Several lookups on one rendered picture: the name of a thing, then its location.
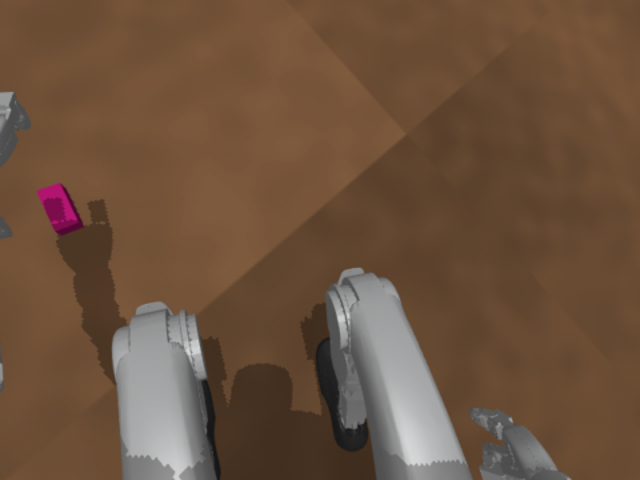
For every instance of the left robot hand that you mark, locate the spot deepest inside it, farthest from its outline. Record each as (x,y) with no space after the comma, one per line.
(12,116)

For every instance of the small box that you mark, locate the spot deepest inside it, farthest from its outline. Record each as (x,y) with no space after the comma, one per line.
(60,209)

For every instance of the right robot foot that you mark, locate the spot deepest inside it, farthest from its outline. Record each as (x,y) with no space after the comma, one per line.
(348,439)

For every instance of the left robot foot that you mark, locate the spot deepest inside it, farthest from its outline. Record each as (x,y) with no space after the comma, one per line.
(210,428)

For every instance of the right robot hand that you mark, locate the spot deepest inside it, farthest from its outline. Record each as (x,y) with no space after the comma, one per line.
(521,458)

